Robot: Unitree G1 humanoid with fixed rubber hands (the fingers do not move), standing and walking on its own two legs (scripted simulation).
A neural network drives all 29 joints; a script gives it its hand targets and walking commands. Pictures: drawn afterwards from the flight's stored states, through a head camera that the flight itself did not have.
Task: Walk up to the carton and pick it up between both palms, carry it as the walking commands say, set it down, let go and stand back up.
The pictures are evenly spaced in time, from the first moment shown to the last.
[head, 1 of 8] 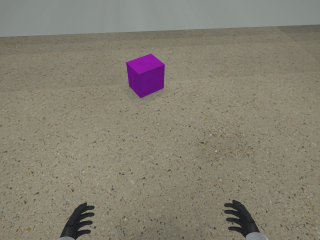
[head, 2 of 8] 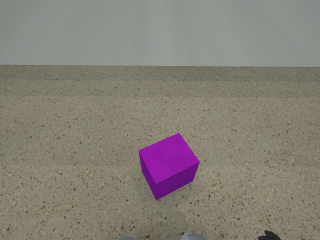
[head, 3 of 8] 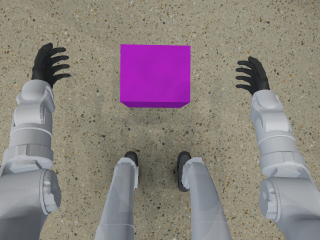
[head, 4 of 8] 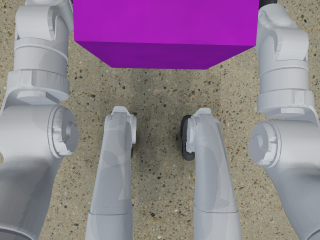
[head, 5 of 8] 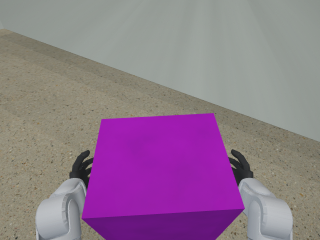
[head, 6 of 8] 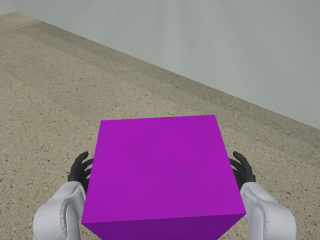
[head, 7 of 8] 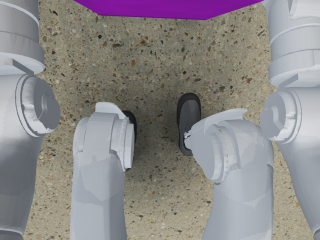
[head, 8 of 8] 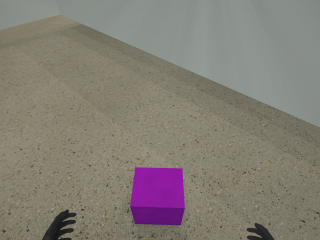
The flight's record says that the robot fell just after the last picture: no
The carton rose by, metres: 0.67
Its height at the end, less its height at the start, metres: +0.00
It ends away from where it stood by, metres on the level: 0.69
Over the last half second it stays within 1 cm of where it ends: yes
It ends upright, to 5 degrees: yes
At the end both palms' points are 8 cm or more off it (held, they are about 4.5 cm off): yes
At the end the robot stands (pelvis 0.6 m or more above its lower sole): yes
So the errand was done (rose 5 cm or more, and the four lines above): yes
